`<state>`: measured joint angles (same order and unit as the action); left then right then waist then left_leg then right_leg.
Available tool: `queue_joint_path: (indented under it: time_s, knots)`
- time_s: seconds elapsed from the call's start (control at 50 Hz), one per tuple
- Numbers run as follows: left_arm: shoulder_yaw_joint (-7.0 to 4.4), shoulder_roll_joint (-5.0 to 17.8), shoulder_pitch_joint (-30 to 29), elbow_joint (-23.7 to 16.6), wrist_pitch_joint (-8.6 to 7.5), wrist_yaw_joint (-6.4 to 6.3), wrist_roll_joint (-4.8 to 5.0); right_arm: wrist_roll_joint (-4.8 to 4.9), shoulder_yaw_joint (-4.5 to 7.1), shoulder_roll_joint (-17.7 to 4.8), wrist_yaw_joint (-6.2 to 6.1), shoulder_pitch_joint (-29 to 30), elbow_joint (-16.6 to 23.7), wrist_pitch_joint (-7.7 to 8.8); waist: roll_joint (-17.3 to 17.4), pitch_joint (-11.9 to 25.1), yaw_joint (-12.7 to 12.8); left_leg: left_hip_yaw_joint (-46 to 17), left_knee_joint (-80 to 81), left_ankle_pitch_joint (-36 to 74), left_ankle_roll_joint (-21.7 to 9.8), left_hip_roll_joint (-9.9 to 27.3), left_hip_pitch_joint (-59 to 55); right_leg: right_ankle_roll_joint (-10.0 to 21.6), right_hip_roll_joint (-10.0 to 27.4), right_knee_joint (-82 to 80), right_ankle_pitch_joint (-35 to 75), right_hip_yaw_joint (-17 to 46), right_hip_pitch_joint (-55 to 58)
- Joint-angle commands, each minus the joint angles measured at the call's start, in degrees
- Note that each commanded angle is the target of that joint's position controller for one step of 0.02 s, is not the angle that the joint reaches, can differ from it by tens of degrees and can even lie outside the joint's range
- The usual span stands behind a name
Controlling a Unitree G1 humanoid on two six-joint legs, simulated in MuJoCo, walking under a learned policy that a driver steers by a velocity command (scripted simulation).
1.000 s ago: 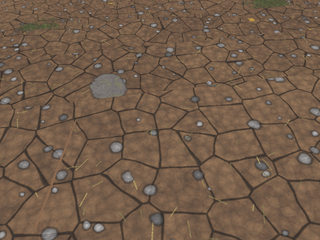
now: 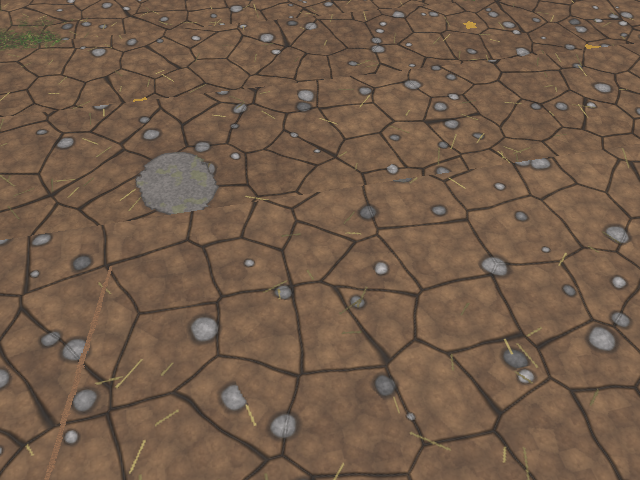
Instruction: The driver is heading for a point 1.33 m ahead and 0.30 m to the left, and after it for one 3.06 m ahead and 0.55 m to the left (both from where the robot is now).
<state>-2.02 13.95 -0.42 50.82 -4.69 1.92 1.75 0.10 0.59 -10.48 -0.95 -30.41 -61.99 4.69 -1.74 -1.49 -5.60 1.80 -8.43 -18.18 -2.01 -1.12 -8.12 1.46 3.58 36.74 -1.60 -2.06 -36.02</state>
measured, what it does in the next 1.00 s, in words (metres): walks ahead: right foot, then left foot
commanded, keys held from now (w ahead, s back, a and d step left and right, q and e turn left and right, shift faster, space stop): w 1.00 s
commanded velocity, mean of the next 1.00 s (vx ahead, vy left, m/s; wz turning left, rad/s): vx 0.49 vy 0.00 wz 0.00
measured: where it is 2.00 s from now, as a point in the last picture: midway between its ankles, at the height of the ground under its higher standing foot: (261, 244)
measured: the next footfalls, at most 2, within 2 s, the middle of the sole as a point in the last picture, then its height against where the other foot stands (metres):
right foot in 0.12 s outside the picture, level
left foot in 0.64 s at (237, 442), level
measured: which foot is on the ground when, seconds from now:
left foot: down 0.00-0.12, up 0.14-0.62, down 0.64-1.00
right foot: up 0.00-0.10, down 0.12-0.64, up 0.66-1.00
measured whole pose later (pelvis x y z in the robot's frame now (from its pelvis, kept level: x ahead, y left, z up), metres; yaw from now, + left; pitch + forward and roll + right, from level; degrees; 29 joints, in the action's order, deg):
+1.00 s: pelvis +0.58 +0.04 +0.01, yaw +0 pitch +2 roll +1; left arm -0.1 12.0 6.7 53.3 -4.0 3.6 -4.8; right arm -5.2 1.1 -8.4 3.3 -26.4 -57.0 6.6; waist -2.0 1.0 -3.9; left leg 3.8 -12.8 -11.6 -4.8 -3.9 3.6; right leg 2.2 6.5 45.9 5.2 2.4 -43.0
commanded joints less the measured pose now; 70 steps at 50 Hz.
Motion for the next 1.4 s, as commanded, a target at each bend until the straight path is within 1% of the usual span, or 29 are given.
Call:
queue_joint_path:
  time_s: [0.02,0.1,0.12,0.14,0.16,0.18,0.22,0.26,0.38,0.54,0.6,0.64,0.66,0.68,0.7,0.72,0.76,0.78,0.8,0.84,1.02,1.18,1.22,1.24,1.26,1.28,1.3,1.34,1.4]
  knots:
    - [-0.1,2.96,-9.28,-6.34,-1.1,0.75,0.26,0.74,2.36,-10.46,-0.54,-2.11,1.19,0.23,7.85,-8.16,2.12,-5.47,2.37,26.92,-7.15,15.02,5.53,1.65,-1.49,-5.29,1.87,-0.65,0.86]
    - [-3.65,9.45,9.58,-1.52,-1.13,0.24,0.38,-0.13,3.2,-11.93,-0.48,1.62,2.77,-1.19,9.88,6.0,13.28,-1.68,-21.78,58.73,-3.68,13.4,4.29,6.53,-6.54,-6.12,-1.1,-3.03,26.9]
    - [-4.74,12.4,20.11,1.01,-0.68,-0.41,-0.1,-0.74,2.56,-10.85,-0.3,2.4,4.24,-1.23,6.62,12.93,17.21,-1.24,-37.87,44.93,-2.2,11.17,17.37,9.65,1.59,-4.65,-4.32,6.39,44.88]
    - [-5.5,16.62,25.93,2.57,-0.44,-0.39,-1.35,-0.46,0.21,-1.53,0.49,-5.1,5.0,-0.09,-9.72,23.02,12.54,-1.86,-61.34,2.63,1.64,-0.81,38.4,19.73,17.41,-11.77,-20.15,36.75,62.86]
    - [-4.0,11.75,23.89,2.82,-0.5,-0.14,-1.14,0.99,0.86,-4.81,0.94,-2.14,4.51,1.86,-8.88,22.04,13.74,-10.47,-70.21,-13.18,0.24,-1.42,44.74,19.33,18.15,-21.11,-24.37,47.8,60.09]
    - [-3.11,9.06,17.48,2.18,-0.86,-0.12,-0.81,2.87,2.16,-8.68,1.08,3.99,7.02,2.89,-7.46,10.99,11.61,-9.09,-72.39,-9.79,-0.87,1.95,49.93,16.09,16.27,-22.27,-21.94,38.23,50.91]
    - [-2.03,5.49,8.93,0.61,-1.67,0.4,-1.42,2.28,2.94,-9.45,0.1,9.19,8.0,3.14,0.52,3.27,7.43,-6.79,-66.34,-0.33,-1.25,7.43,44.68,12.76,11.92,-24.82,-8.08,23.05,32.98]
    - [-1.36,3.39,7.84,1.5,-2.08,0.76,-2.04,1.53,3.26,-7.12,-0.28,6.79,7.66,1.46,-1.78,2.38,4.15,-6.83,-61.84,2.29,-1.09,9.72,38.16,11.78,8.52,-27.77,-4.61,15.72,25.01]
    - [-1.94,7.58,14.44,4.39,-2.08,-1.55,-1.74,0.22,3.67,-7.33,-0.36,18.58,12.82,0.29,-0.82,-2.61,5.48,-4.86,-43.98,14.7,2.02,11.12,46.36,12.74,7.63,-32.3,-1.47,9.99,23.51]
    - [-2.46,9.54,23.42,7.22,-0.44,-2.43,-0.38,1.2,2.57,-6.93,2.15,33.15,17.67,1.18,-0.57,-4.08,9.79,-2.53,-23.02,21.07,1.02,6.85,44.99,9.95,9.81,-28.37,0.41,6.74,35.16]
    - [-3.04,10.68,22.53,7.19,0.6,-2.63,-0.43,1.3,3.33,-9.31,2.85,30.4,17.98,1.62,-1.99,-1.8,6.86,-1.52,-20.68,14.62,-1.34,5.01,39.52,8.26,11.66,-22.52,10.29,6.98,39.7]
    - [-2.37,9.1,21.0,6.3,1.27,-2.55,-1.09,1.16,5.81,-13.85,2.41,14.98,13.54,1.67,-1.24,7.95,-0.62,0.4,-19.99,14.34,-4.46,2.58,17.88,5.5,6.7,-3.71,23.16,2.86,35.07]
    - [-1.18,6.43,22.67,4.72,1.22,-2.55,-2.49,0.45,6.97,-18.64,1.89,4.66,11.64,1.36,7.53,17.31,-2.79,-14.04,-20.78,14.25,-8.3,14.53,0.58,3.38,2.39,16.12,5.58,-0.33,23.0]
    - [0.75,-1.12,29.84,5.2,-0.16,-1.87,-1.43,0.03,7.13,-20.69,2.67,3.18,10.34,1.3,22.53,22.9,1.65,-41.73,-11.11,1.84,-16.94,24.36,-14.58,0.72,-8.0,32.58,-30.43,3.13,1.92]
    - [-0.73,6.23,25.6,5.46,-1.46,-1.67,0.05,0.41,5.48,-14.43,2.86,5.44,11.2,1.57,14.03,18.73,0.09,-41.61,-8.3,-3.15,-14.42,22.56,-11.62,1.83,-4.42,38.75,-30.86,9.44,-4.17]
    - [-1.48,8.88,20.11,3.87,-2.28,-1.56,1.06,0.39,4.69,-12.04,2.75,10.69,12.35,1.83,10.66,11.2,0.86,-32.6,-7.84,1.32,-12.02,20.78,-4.22,2.88,-1.72,38.83,-25.29,8.29,-6.73]
    - [-1.92,7.88,16.3,3.52,-2.06,-2.3,-0.16,-0.29,3.89,-9.73,2.98,17.59,13.57,2.04,4.02,4.78,3.98,-20.9,-5.07,14.55,-10.71,16.75,9.58,2.32,3.0,32.98,-16.8,6.63,-2.03]
    - [1.39,-0.66,19.38,3.72,-2.45,-0.75,-9.82,-5.54,2.21,-4.57,1.27,12.35,10.91,1.86,4.42,2.97,4.47,-19.28,-2.61,10.71,-12.55,15.37,13.69,2.92,3.15,32.4,-13.07,9.77,0.61]
    - [1.25,-1.89,19.55,4.09,-2.21,0.3,-9.47,-5.8,2.31,-4.27,1.09,11.4,10.55,1.81,5.04,1.29,5.0,-17.41,-0.99,10.45,-13.13,14.39,14.09,3.15,2.92,30.23,-11.2,9.23,-0.83]
    - [0.36,2.48,17.95,4.07,-1.89,1.61,-6.6,-4.83,2.7,-5.46,1.76,12.08,10.96,2.55,5.06,1.07,5.39,-13.67,0.6,10.02,-13.58,13.41,13.95,3.23,3.01,26.66,-8.57,7.82,-4.02]
    - [1.54,0.51,3.43,-1.74,1.37,1.93,-6.06,-4.95,1.67,-5.84,5.21,1.98,6.58,2.56,5.42,-0.68,3.59,-4.23,-0.14,30.78,-14.11,12.28,17.69,0.51,0.9,3.49,12.08,1.41,-2.06]
    - [-0.32,3.24,-4.25,-5.71,1.93,0.56,-4.39,-4.49,3.12,-8.33,4.56,-0.24,3.46,1.26,6.1,-1.04,4.57,-4.99,-5.37,43.07,-9.83,16.34,0.99,5.09,-2.76,-9.15,0.42,-0.44,3.45]
    - [-2.05,7.08,5.52,-3.18,0.6,-0.06,-2.47,-4.9,3.52,-8.88,4.77,0.05,3.7,1.36,4.44,7.9,8.79,-1.91,-18.13,52.14,-4.91,10.04,9.39,9.36,-4.24,-5.61,6.24,-1.3,28.24]
    - [-1.86,8.54,18.07,-0.34,0.1,-0.02,-2.63,-5.45,1.66,-2.82,4.77,-9.04,3.87,2.18,-4.62,23.5,8.92,-0.7,-35.6,33.2,-0.6,2.67,29.33,20.61,8.13,-3.66,12.42,13.56,59.86]
    - [-1.98,8.9,33.04,4.04,0.17,-0.82,-3.87,-5.39,0.34,-0.66,6.05,-6.85,5.02,2.47,-10.25,29.04,14.61,-2.92,-51.77,-14.63,1.26,-4.23,43.91,26.36,20.97,-15.46,5.51,37.26,72.57]
    - [-2.72,8.06,35.79,6.61,-0.76,-1.6,-5.69,-3.51,2.58,-5.43,6.29,4.64,6.88,1.79,-2.81,15.99,17.12,-9.59,-62.94,-13.78,-1.54,0.34,50.57,17.71,17.77,-19.78,-11.06,34.79,60.59]
    - [-2.91,7.85,26.47,5.05,-1.49,-2.13,-4.79,-3.01,3.17,-6.15,5.12,8.65,7.39,1.99,-2.32,3.62,13.35,-9.35,-64.15,-8.21,-2.91,4.26,51.83,14.15,16.75,-22.88,-17.09,26.88,43.96]
    - [-0.78,0.71,18.75,3.83,-1.17,-3.09,-3.91,-4.93,2.13,-2.08,3.47,9.05,7.37,1.81,-1.45,2.68,8.36,-9.31,-59.4,-1.37,-4.27,8.4,44.35,12.66,13.97,-27.07,-9.14,17.39,31.36]
    - [-0.3,-1.99,18.22,3.42,-1.88,-2.88,-4.98,-3.93,1.77,0.73,4.56,7.24,6.03,0.93,-0.42,1.85,5.5,-8.4,-57.07,4.02,-3.75,9.01,43.12,12.31,12.0,-30.57,-1.07,7.81,27.61]
Over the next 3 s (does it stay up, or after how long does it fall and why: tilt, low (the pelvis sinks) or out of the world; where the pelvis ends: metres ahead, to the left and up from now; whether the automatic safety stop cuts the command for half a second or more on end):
stays up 1.57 0.35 -0.17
